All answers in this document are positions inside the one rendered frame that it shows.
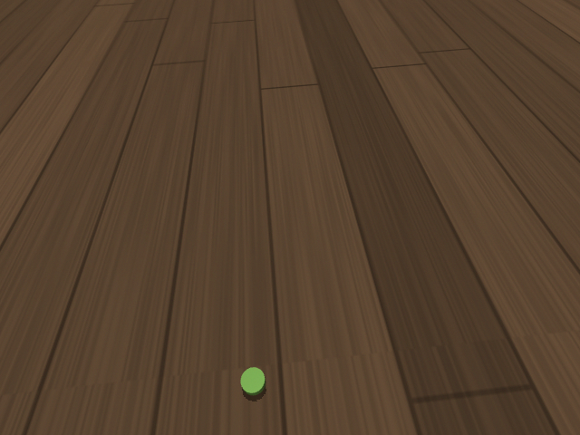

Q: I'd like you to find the tin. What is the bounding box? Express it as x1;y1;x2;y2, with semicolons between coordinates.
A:
241;367;266;395

